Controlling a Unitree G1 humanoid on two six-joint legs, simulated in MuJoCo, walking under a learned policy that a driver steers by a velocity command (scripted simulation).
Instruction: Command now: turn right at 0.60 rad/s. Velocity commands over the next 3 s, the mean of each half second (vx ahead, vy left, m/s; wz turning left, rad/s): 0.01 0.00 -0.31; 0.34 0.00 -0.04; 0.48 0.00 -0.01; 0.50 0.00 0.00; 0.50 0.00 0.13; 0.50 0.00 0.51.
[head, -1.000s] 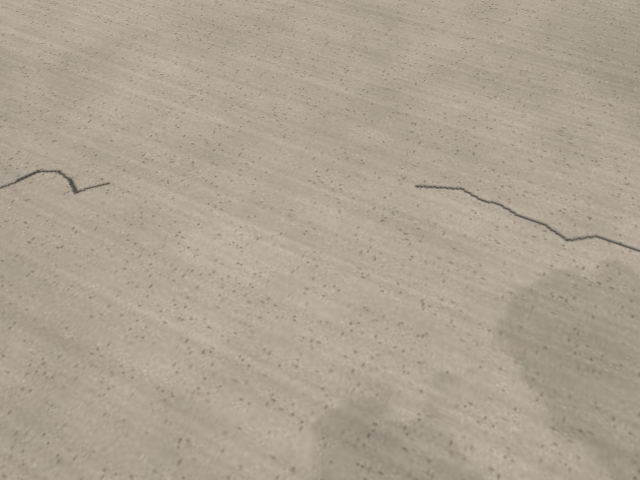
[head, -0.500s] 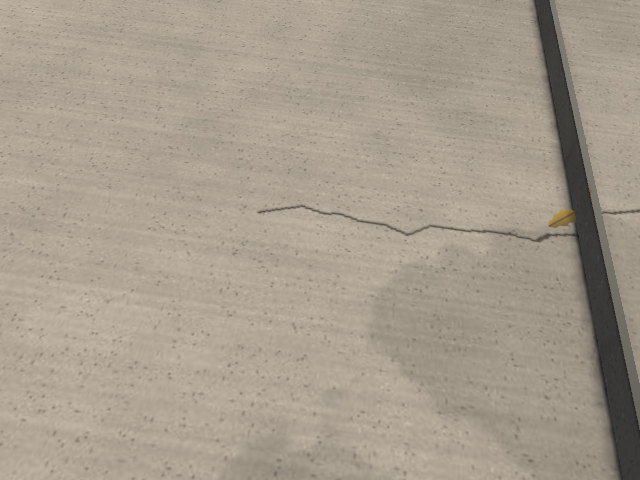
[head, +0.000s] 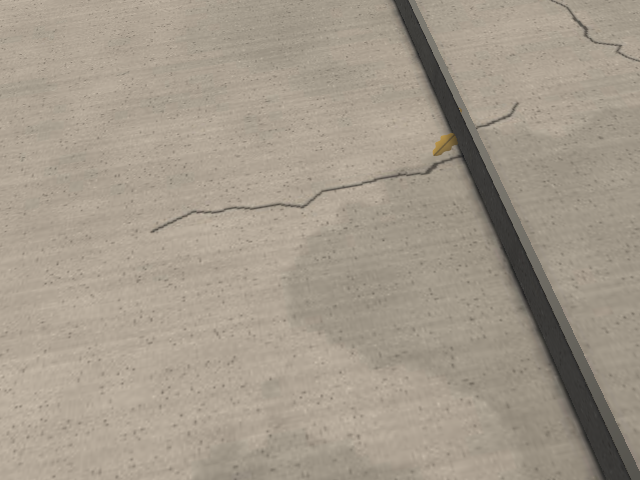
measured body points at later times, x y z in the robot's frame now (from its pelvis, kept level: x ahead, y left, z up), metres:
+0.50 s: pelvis +0.00 +0.02 -0.01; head +0.03 +0.03 +0.44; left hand +0.18 +0.28 -0.11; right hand +0.12 -0.25 -0.11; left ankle +0.03 +0.14 -0.74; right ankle -0.04 -0.12 -0.73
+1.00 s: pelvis +0.14 +0.05 +0.00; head +0.16 +0.06 +0.45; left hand +0.28 +0.31 -0.12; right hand +0.19 -0.23 -0.10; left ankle +0.14 +0.13 -0.74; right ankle +0.08 -0.10 -0.66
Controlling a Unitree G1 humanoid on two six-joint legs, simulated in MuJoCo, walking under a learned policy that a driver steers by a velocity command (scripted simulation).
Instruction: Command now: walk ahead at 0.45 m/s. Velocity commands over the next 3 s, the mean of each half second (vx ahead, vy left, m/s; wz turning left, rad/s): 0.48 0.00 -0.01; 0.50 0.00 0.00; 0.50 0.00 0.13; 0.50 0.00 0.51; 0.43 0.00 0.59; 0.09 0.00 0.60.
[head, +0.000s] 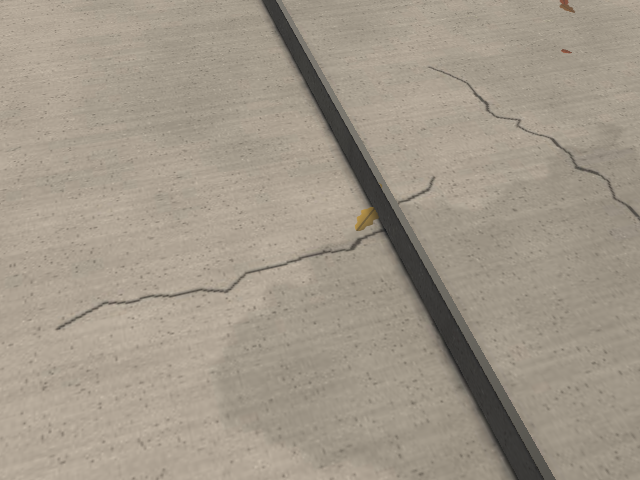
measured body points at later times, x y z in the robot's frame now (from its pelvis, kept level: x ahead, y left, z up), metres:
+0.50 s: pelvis +0.27 -0.05 +0.00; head +0.31 -0.06 +0.44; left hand +0.41 +0.22 -0.11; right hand +0.35 -0.33 -0.13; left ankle +0.20 +0.09 -0.65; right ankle +0.33 -0.14 -0.74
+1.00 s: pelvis +0.56 +0.02 -0.01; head +0.59 +0.03 +0.44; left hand +0.62 +0.30 -0.14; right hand +0.71 -0.24 -0.10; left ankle +0.63 +0.11 -0.74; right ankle +0.45 -0.13 -0.65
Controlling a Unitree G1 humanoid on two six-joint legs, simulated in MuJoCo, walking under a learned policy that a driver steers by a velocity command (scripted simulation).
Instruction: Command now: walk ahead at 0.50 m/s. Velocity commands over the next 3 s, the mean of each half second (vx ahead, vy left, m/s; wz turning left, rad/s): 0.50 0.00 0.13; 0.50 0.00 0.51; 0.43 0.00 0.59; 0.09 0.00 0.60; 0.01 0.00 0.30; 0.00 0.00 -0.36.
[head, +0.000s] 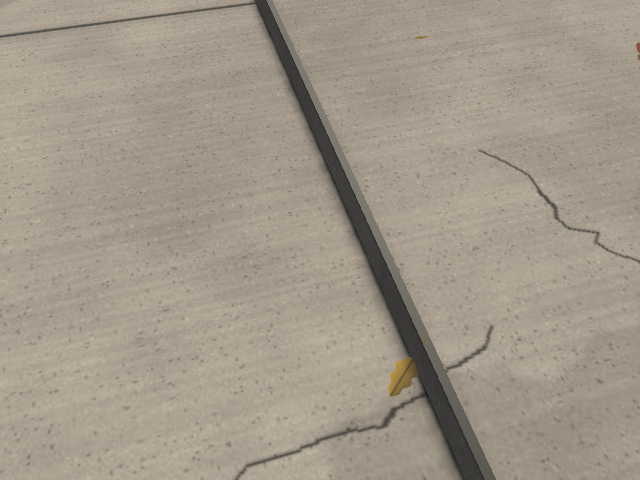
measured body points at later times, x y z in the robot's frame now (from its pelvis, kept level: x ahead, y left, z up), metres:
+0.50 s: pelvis +0.27 -0.04 +0.00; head +0.30 -0.05 +0.44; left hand +0.44 +0.22 -0.09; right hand +0.30 -0.33 -0.14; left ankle +0.11 +0.08 -0.66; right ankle +0.35 -0.14 -0.73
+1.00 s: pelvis +0.50 +0.06 -0.02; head +0.54 +0.09 +0.43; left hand +0.45 +0.35 -0.15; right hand +0.77 -0.13 -0.10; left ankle +0.57 +0.16 -0.73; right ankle +0.39 -0.14 -0.66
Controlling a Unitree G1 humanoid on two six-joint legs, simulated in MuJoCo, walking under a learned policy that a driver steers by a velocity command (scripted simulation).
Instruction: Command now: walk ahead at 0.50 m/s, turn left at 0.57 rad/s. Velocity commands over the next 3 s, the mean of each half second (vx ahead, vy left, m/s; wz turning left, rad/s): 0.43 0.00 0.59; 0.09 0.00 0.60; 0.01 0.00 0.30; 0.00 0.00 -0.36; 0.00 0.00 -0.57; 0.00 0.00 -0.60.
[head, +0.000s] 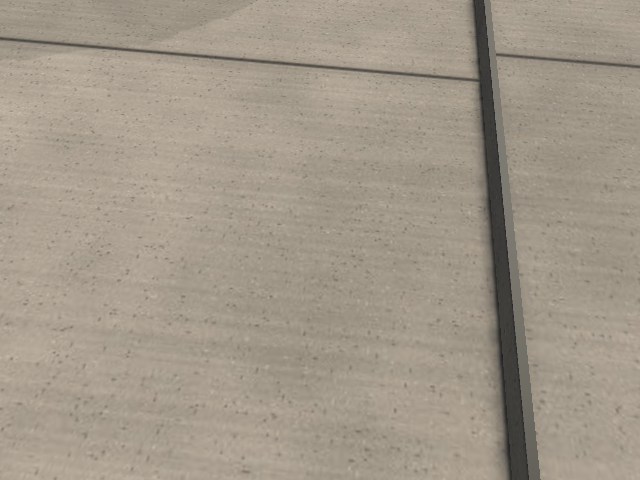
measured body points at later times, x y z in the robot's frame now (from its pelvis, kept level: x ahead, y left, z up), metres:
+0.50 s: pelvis +0.27 -0.01 +0.01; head +0.31 +0.00 +0.46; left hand +0.43 +0.29 -0.06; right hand +0.41 -0.29 -0.10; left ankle +0.11 +0.07 -0.66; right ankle +0.41 -0.09 -0.72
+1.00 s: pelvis +0.33 +0.04 +0.02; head +0.36 +0.10 +0.47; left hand +0.29 +0.37 -0.10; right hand +0.64 -0.09 -0.04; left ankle +0.30 +0.14 -0.71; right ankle +0.40 -0.09 -0.65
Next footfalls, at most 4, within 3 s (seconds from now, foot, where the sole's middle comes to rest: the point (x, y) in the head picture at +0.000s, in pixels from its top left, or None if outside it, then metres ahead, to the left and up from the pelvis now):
0.44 right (377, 472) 0.45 -0.08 -0.75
0.90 left None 0.34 0.17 -0.75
1.30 right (348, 453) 0.48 -0.03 -0.75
2.02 right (365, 456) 0.48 -0.06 -0.75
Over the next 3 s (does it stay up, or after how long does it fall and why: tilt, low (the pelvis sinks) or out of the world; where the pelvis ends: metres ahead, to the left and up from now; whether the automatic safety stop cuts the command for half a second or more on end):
stays up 0.41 0.00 0.02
